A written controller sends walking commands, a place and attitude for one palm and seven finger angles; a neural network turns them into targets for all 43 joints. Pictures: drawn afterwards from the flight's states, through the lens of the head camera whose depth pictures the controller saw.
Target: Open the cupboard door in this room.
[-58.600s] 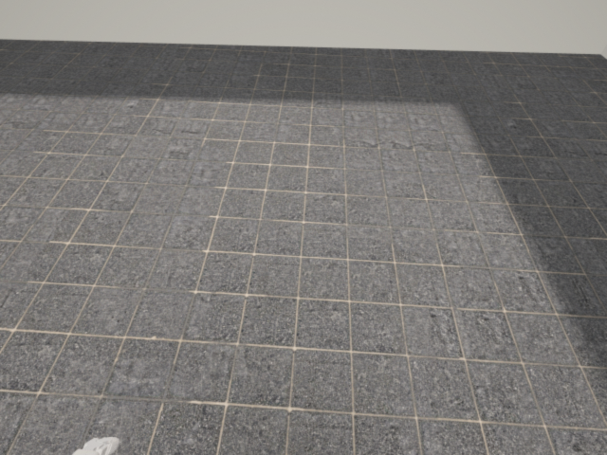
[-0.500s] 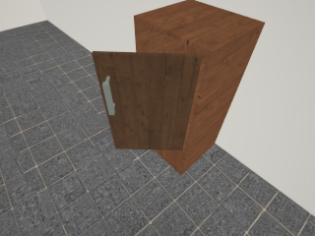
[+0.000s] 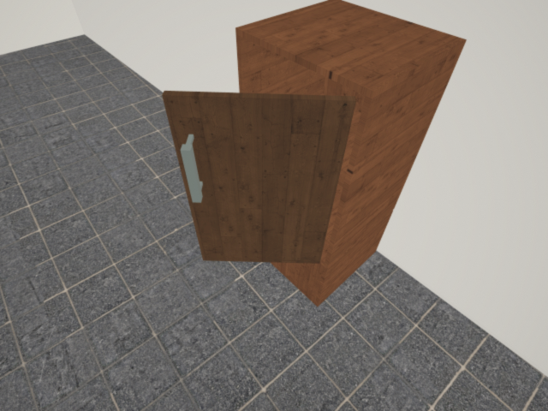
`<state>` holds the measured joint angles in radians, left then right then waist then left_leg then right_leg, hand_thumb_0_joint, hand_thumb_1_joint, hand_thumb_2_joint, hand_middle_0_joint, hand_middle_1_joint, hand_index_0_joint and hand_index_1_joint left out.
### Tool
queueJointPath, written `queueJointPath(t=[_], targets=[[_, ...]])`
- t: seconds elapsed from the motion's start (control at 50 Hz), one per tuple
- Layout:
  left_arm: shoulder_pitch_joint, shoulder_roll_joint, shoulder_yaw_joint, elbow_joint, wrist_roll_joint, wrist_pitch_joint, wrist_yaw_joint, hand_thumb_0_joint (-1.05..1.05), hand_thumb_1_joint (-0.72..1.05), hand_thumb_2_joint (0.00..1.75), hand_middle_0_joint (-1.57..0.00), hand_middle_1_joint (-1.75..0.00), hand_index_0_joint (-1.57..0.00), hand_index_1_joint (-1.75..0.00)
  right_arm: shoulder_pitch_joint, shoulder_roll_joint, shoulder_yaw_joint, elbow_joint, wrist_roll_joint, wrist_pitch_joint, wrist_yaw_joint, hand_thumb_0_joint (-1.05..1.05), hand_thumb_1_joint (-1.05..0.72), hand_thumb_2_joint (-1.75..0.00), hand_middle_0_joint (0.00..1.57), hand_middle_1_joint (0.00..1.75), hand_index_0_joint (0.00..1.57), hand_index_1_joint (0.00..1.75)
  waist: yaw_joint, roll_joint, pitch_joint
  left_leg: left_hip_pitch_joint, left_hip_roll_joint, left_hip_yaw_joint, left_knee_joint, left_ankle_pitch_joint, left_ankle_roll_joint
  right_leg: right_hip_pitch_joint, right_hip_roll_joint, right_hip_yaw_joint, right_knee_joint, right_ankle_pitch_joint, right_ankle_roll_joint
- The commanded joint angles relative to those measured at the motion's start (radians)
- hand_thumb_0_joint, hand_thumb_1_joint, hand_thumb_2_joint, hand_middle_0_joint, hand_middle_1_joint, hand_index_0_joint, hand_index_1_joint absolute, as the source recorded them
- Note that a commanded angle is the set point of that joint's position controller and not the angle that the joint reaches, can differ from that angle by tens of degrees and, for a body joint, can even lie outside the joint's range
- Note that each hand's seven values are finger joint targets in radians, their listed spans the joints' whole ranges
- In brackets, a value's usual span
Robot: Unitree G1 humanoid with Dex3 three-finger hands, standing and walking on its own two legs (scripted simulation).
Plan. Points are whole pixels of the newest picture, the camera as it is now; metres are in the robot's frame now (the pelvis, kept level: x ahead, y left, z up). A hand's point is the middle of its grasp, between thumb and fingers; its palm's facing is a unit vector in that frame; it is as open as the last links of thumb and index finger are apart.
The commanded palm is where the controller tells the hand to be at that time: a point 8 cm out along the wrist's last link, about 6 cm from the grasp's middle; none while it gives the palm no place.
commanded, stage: shuffle to correct the standing spot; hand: left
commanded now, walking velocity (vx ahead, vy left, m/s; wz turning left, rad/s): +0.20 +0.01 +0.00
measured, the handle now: (194, 169) +0.61 +0.22 -0.03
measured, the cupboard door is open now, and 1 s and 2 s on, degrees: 46 46 46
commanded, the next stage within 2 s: come to a stop and stand still in 0.22 s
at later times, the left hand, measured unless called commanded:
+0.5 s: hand out of the picture +0.06 +0.16 -0.19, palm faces +0.04 -0.98 -0.17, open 7.3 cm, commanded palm none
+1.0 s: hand out of the picture +0.12 +0.25 -0.18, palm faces +0.02 -0.97 -0.25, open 7.3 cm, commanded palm none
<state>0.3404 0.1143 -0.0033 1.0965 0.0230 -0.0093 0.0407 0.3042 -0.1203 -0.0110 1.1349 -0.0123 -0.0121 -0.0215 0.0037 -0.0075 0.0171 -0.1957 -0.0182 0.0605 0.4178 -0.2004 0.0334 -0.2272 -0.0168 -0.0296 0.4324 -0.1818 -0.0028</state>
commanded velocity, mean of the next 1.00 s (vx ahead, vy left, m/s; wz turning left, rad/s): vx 0.00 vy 0.00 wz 0.00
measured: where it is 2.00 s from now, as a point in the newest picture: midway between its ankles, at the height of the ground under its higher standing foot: outside the picture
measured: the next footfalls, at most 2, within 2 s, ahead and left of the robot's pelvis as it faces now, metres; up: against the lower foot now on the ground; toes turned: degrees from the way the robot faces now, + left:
none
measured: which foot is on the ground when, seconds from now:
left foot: down 0.00-1.00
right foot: down 0.00-1.00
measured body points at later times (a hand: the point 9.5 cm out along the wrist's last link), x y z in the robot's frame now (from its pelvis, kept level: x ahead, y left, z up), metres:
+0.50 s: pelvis +0.09 +0.01 -0.01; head +0.10 +0.00 +0.44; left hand +0.06 +0.22 -0.17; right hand +0.04 -0.20 -0.17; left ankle +0.02 +0.10 -0.74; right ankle +0.04 -0.11 -0.74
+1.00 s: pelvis +0.06 +0.05 -0.01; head +0.07 +0.05 +0.44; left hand +0.12 +0.30 -0.16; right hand +0.15 -0.20 -0.14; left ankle +0.07 +0.11 -0.74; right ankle +0.05 -0.08 -0.73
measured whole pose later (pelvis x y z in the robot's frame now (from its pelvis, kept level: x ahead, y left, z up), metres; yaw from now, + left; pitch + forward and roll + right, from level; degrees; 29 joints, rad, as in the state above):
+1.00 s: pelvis +0.06 +0.05 -0.01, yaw +0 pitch -1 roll +0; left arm 0.24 0.22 0.03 0.90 0.03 0.05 0.02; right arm 0.21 -0.20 -0.04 0.89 -0.03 -0.01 -0.03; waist 0.01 -0.01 0.05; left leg -0.27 -0.04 0.10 0.57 -0.29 0.09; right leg -0.29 -0.03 -0.02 0.70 -0.41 -0.03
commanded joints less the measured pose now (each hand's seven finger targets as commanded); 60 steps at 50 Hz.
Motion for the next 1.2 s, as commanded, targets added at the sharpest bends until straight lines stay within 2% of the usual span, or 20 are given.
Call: queueJointPath(t=[0.0,0.2,0.28,0.32,0.38,0.42,0.48,0.56,0.62,0.68,0.74,0.76,0.78,0.8,0.82,0.86,0.92,0.98,1.04,1.18], targets=[[0.094,0.092,0.027,-0.022,0.005,-0.006,-0.001,0.0,0.9,0.9,-0.2,-0.3,-0.2,-0.3,0.082,-0.106,-0.022,-0.026,-0.007,0.004,-0.005,0.0,-0.9,-0.9,0.2,0.3,0.2,0.3,0.001,-0.005,0.1,-0.105,0.104,-0.128,-0.119,-0.322,0.011,-0.046,-0.072,0.11,-0.088,-0.3,-0.031],[0.133,0.095,0.055,-0.047,0.004,-0.01,-0.018,0.0,0.9,0.9,-0.2,-0.3,-0.2,-0.3,0.108,-0.092,-0.023,-0.063,-0.007,-0.012,-0.004,0.0,-0.9,-0.9,0.2,0.3,0.2,0.3,0.004,-0.027,0.149,-0.145,0.082,-0.104,0.002,-0.321,0.03,-0.094,-0.098,0.184,-0.064,-0.393,-0.089],[0.137,0.08,0.056,-0.048,0.004,-0.016,-0.022,0.0,0.9,0.9,-0.2,-0.3,-0.2,-0.3,0.14,-0.093,-0.023,-0.06,-0.004,-0.026,-0.008,0.0,-0.9,-0.9,0.2,0.3,0.2,0.3,-0.005,0.009,0.137,-0.089,0.109,-0.125,0.003,-0.221,0.049,-0.101,-0.074,0.146,0.015,-0.255,-0.092],[0.116,0.054,0.051,-0.052,0.005,-0.02,-0.02,0.0,0.9,0.9,-0.2,-0.3,-0.2,-0.3,0.179,-0.116,-0.024,-0.041,-0.001,-0.037,-0.015,0.0,-0.9,-0.9,0.2,0.3,0.2,0.3,-0.019,0.098,0.103,0.018,0.183,-0.199,-0.049,-0.054,0.081,-0.143,-0.023,0.046,0.163,-0.095,-0.065],[0.062,0.024,0.033,-0.058,0.001,-0.023,-0.006,0.0,0.9,0.9,-0.2,-0.3,-0.2,-0.3,0.227,-0.119,-0.015,-0.01,-0.005,-0.038,-0.038,0.0,-0.9,-0.9,0.2,0.3,0.2,0.3,-0.028,0.142,0.076,0.228,0.283,-0.231,0.002,0.766,0.147,-0.234,-0.011,-0.034,0.211,-0.203,-0.021],[0.121,0.03,0.038,-0.025,-0.008,-0.019,0.001,0.0,0.9,0.9,-0.2,-0.3,-0.2,-0.3,0.169,-0.118,-0.01,-0.019,0.002,-0.032,-0.048,0.0,-0.9,-0.9,0.2,0.3,0.2,0.3,0.011,0.067,0.047,0.15,0.201,-0.122,0.096,0.905,0.07,-0.017,-0.039,-0.011,0.028,0.106,-0.021],[0.17,0.119,0.049,-0.009,-0.011,-0.016,0.023,0.0,0.9,0.9,-0.2,-0.3,-0.2,-0.3,0.112,-0.089,-0.023,-0.055,0.016,-0.014,-0.052,0.0,-0.9,-0.9,0.2,0.3,0.2,0.3,0.014,-0.05,0.001,-0.027,0.102,-0.03,0.101,0.521,-0.024,0.198,-0.158,0.059,0.137,0.888,-0.045],[0.106,0.153,0.072,-0.05,-0.005,0.003,0.025,0.0,0.9,0.9,-0.2,-0.3,-0.2,-0.3,0.096,-0.082,-0.056,-0.063,0.006,0.01,-0.045,0.0,-0.9,-0.9,0.2,0.3,0.2,0.3,0.01,-0.085,-0.039,-0.025,0.057,0.032,0.203,0.338,-0.044,0.168,-0.192,0.076,0.179,0.949,-0.084],[0.09,0.158,0.08,-0.068,0.004,0.014,0.027,0.0,0.9,0.9,-0.2,-0.3,-0.2,-0.3,0.021,-0.049,-0.06,-0.089,0.004,0.023,-0.037,0.0,-0.9,-0.9,0.2,0.3,0.2,0.3,0.033,-0.168,0.021,-0.172,0.01,0.035,0.264,-0.206,-0.055,0.205,-0.279,0.141,0.108,1.008,-0.169],[0.062,0.168,0.083,-0.09,0.009,0.015,0.03,0.0,0.9,0.9,-0.2,-0.3,-0.2,-0.3,-0.028,-0.044,-0.059,-0.116,0.007,0.028,-0.031,0.0,-0.9,-0.9,0.2,0.3,0.2,0.3,0.032,-0.132,0.011,-0.186,0.011,-0.002,0.311,-0.263,-0.051,0.202,-0.291,0.139,0.059,0.89,-0.204],[-0.03,0.18,0.077,-0.123,0.002,0.021,0.023,0.0,0.9,0.9,-0.2,-0.3,-0.2,-0.3,0.037,-0.046,-0.05,-0.106,0.006,0.029,-0.017,0.0,-0.9,-0.9,0.2,0.3,0.2,0.3,-0.031,-0.131,-0.023,0.011,0.032,0.011,0.059,-0.008,-0.047,0.05,-0.22,0.088,0.095,0.539,-0.129],[-0.031,0.162,0.072,-0.138,0.0,0.025,0.019,0.0,0.9,0.9,-0.2,-0.3,-0.2,-0.3,0.072,-0.094,-0.054,-0.103,-0.002,0.015,-0.015,0.0,-0.9,-0.9,0.2,0.3,0.2,0.3,-0.036,-0.044,-0.062,0.125,0.103,-0.041,0.004,0.317,-0.02,-0.008,-0.148,0.042,0.181,0.389,-0.061],[-0.067,0.264,0.048,-0.214,0.003,0.012,0.019,0.0,0.9,0.9,-0.2,-0.3,-0.2,-0.3,0.042,-0.238,-0.056,-0.19,-0.016,-0.001,-0.008,0.0,-0.9,-0.9,0.2,0.3,0.2,0.3,-0.048,0.102,-0.053,0.109,0.189,-0.198,-0.054,0.574,-0.001,-0.024,-0.043,-0.032,0.243,-0.078,-0.007],[-0.055,0.164,0.049,-0.25,0.001,0.031,0.025,0.0,0.9,0.9,-0.2,-0.3,-0.2,-0.3,-0.011,-0.282,-0.082,-0.23,-0.015,-0.018,-0.011,0.0,-0.9,-0.9,0.2,0.3,0.2,0.3,-0.027,0.22,-0.118,0.124,0.279,-0.269,-0.013,0.648,0.041,-0.131,-0.013,-0.005,0.359,-0.31,0.01],[-0.053,0.176,0.039,-0.244,0.004,0.042,0.026,0.0,0.9,0.9,-0.2,-0.3,-0.2,-0.3,-0.005,-0.26,-0.078,-0.243,-0.015,-0.013,-0.021,0.0,-0.9,-0.9,0.2,0.3,0.2,0.3,-0.029,0.318,-0.141,0.149,0.282,-0.278,-0.01,0.743,0.052,-0.157,-0.01,0.03,0.435,-0.349,-0.006],[-0.047,0.195,0.049,-0.239,0.004,0.045,0.013,0.0,0.9,0.9,-0.2,-0.3,-0.2,-0.3,-0.03,-0.247,-0.073,-0.271,-0.016,-0.007,-0.034,0.0,-0.9,-0.9,0.2,0.3,0.2,0.3,-0.017,0.235,-0.087,0.106,0.256,-0.219,0.018,0.692,0.097,-0.177,-0.019,0.056,0.446,-0.314,-0.02],[-0.067,0.2,0.058,-0.256,0.002,0.036,-0.011,0.0,0.9,0.9,-0.2,-0.3,-0.2,-0.3,-0.064,-0.273,-0.076,-0.315,-0.018,-0.011,-0.028,0.0,-0.9,-0.9,0.2,0.3,0.2,0.3,-0.01,0.087,-0.032,-0.006,0.242,-0.232,-0.03,0.315,0.132,-0.111,-0.013,0.015,0.286,-0.244,-0.027],[-0.056,0.233,0.064,-0.267,0.008,0.017,-0.019,0.0,0.9,0.9,-0.2,-0.3,-0.2,-0.3,-0.098,-0.281,-0.07,-0.326,-0.015,-0.021,-0.021,0.0,-0.9,-0.9,0.2,0.3,0.2,0.3,0.012,0.091,-0.021,-0.06,0.193,-0.22,-0.032,0.096,0.093,-0.038,-0.016,0.031,0.096,-0.094,-0.046],[-0.087,0.293,0.063,-0.276,0.008,0.005,-0.02,0.0,0.9,0.9,-0.2,-0.3,-0.2,-0.3,-0.108,-0.287,-0.071,-0.325,-0.01,-0.022,-0.009,0.0,-0.9,-0.9,0.2,0.3,0.2,0.3,-0.014,0.012,0.011,-0.109,0.123,-0.194,-0.064,-0.156,0.041,-0.063,-0.065,0.124,0.059,-0.082,-0.083],[-0.134,0.333,0.051,-0.246,0.003,-0.009,-0.02,0.0,0.9,0.9,-0.2,-0.3,-0.2,-0.3,-0.146,-0.349,-0.065,-0.274,-0.01,-0.026,0.009,0.0,-0.9,-0.9,0.2,0.3,0.2,0.3,-0.007,0.019,0.008,-0.077,0.145,-0.206,-0.156,-0.2,0.039,-0.034,-0.061,0.108,0.009,-0.083,-0.056]])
